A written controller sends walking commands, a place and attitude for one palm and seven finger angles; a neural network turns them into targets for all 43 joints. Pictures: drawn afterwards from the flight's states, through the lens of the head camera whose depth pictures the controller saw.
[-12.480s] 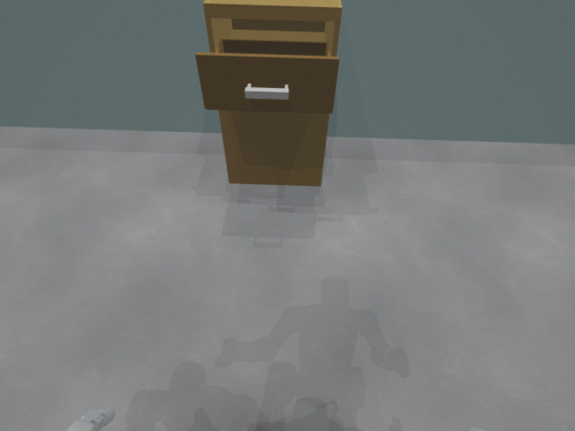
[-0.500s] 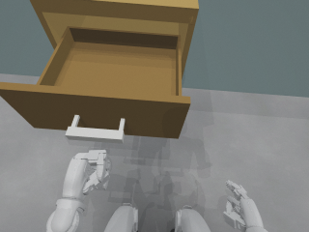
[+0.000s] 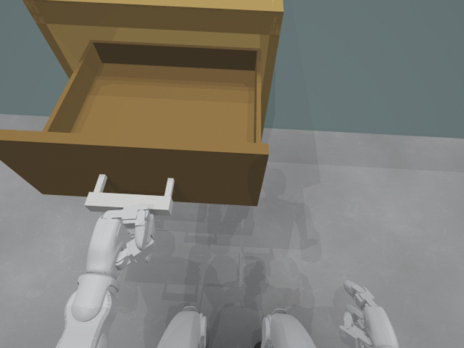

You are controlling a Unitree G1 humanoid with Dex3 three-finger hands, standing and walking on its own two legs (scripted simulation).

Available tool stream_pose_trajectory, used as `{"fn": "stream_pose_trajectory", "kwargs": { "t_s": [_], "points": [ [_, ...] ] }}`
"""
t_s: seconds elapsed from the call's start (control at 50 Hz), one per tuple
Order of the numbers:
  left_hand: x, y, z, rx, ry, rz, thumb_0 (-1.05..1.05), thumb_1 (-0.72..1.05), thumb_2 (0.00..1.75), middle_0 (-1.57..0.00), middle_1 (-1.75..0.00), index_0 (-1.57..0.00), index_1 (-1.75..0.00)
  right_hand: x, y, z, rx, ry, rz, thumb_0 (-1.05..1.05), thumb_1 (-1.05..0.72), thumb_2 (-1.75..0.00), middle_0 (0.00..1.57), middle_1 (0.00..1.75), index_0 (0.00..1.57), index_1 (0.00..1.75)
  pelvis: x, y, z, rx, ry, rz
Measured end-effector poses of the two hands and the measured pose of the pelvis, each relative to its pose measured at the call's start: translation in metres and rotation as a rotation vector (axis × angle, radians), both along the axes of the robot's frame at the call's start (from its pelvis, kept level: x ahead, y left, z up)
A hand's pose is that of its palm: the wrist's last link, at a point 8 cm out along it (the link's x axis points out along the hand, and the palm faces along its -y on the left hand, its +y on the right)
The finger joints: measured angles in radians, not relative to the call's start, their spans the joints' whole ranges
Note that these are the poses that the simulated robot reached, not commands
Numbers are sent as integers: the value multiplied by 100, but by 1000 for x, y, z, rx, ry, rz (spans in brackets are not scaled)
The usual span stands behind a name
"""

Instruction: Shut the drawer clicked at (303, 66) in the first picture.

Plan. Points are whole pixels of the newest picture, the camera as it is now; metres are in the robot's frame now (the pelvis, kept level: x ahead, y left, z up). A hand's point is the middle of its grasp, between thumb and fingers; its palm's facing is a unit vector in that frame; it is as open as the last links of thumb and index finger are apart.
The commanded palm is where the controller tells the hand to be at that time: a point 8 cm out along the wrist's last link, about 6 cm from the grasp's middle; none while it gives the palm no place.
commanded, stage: push the drawer shut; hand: left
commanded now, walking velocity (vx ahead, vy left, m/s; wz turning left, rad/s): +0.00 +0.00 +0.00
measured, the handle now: (133, 192) +0.36 +0.18 +0.03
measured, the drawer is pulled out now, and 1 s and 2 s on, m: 0.28 0.16 0.04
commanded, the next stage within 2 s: none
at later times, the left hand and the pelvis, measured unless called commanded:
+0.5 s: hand (157, 205) +0.34 +0.14 +0.03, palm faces -0.07 -1.00 -0.06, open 3.5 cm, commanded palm +0.34 +0.20 +0.04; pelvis -0.02 +0.00 +0.00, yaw +0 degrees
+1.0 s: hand (164, 174) +0.40 +0.14 +0.02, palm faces -0.04 -1.00 -0.06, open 3.5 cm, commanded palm +0.40 +0.19 +0.04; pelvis -0.02 +0.01 +0.00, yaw -1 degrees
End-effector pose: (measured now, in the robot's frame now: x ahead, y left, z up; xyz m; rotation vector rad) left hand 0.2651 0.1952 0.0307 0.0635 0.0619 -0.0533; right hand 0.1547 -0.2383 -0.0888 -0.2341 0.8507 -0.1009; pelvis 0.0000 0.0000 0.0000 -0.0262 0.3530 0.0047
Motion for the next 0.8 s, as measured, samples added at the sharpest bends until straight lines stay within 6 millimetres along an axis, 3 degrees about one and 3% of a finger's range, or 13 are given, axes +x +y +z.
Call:
{"fn": "stream_pose_trajectory", "kwargs": {
  "t_s": [0.34, 0.62, 0.8],
  "points": [
    [36, -2, -3, 1, -38, -9, 7, 81, 89, -141, -160, -140, -160, -21, -12, -8, -15, 41, -21, 1, -90, -90, 20, 30, 20, 30, -14, -5, -2, 5, -5, 1],
    [80, -1, -1, -9, -35, -6, 9, 79, 88, -140, -160, -140, -160, -59, -11, -11, -23, 132, -75, 1, -90, -90, 20, 30, 20, 30, -18, 3, 1, 3, 4, -11],
    [98, -3, -1, -7, -42, 4, 9, 80, 87, -140, -160, -140, -160, -80, -9, -13, -22, 202, -106, 1, -90, -90, 20, 30, 20, 30, -15, 10, 3, 4, 15, -21]
  ]
}}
